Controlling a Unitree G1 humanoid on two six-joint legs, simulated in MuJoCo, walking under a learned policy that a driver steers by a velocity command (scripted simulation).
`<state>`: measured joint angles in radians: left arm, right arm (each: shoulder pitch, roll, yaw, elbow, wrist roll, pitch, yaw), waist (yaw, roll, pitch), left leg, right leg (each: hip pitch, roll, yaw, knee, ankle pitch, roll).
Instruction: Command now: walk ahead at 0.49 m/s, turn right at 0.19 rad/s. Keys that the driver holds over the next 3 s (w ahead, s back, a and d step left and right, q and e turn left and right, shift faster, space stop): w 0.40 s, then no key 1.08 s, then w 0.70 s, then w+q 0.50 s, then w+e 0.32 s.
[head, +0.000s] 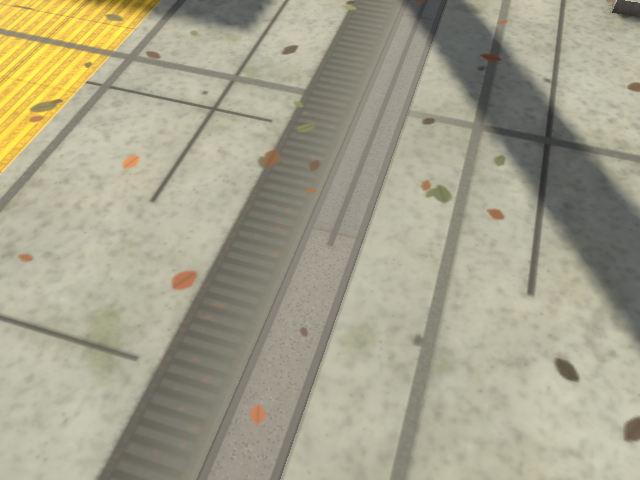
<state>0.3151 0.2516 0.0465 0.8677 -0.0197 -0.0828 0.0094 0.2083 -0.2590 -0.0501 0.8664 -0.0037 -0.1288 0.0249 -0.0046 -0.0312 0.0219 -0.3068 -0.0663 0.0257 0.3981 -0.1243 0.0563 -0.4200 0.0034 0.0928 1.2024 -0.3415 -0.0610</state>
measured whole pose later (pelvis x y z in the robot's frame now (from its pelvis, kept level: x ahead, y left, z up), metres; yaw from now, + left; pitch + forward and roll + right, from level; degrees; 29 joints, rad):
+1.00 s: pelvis +0.40 -0.05 -0.01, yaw -1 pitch +1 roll +0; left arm 0.24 0.23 0.02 0.97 0.01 -0.01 0.03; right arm 0.10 -0.22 -0.03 0.89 0.00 -0.02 0.00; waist 0.02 -0.01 0.00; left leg -0.38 0.00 0.01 0.53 -0.18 0.02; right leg -0.14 0.02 -0.04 0.50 -0.38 -0.02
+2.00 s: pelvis +0.53 +0.00 +0.01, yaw -1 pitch +0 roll +0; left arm 0.18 0.26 0.08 0.96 -0.03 -0.08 0.01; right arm 0.37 -0.18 -0.03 1.10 0.00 -0.10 0.02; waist -0.04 -0.03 -0.01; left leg -0.05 -0.05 0.07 0.27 -0.23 0.07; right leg -0.61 -0.12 0.01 1.05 -0.16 -0.05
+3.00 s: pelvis +1.07 +0.04 +0.00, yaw +11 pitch +1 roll +0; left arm 0.27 0.26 0.08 1.01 -0.05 -0.08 0.01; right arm 0.17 -0.22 -0.08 0.91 -0.01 -0.09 0.02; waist 0.00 -0.03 0.05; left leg -0.32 0.01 0.14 0.48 -0.18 0.05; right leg -0.43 -0.09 0.02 1.22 -0.37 -0.04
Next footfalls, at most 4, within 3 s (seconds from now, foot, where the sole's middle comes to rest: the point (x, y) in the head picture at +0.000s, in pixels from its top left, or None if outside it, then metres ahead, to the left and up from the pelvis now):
0.36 right None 0.36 -0.16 -0.78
0.80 left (306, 466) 0.51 0.05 -0.78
2.30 right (397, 308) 0.89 -0.17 -0.78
2.84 left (273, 229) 1.14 0.15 -0.78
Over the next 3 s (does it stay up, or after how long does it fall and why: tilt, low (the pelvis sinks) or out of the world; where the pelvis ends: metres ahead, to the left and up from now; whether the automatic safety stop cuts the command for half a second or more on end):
stays up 1.07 0.04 0.00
